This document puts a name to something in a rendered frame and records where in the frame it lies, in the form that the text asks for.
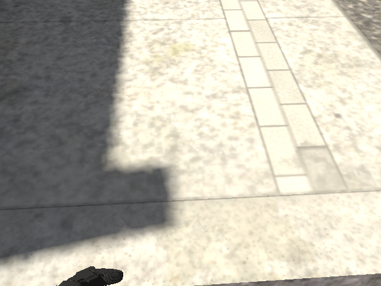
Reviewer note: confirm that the robot left hand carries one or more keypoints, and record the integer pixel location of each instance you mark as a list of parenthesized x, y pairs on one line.
[(94, 277)]

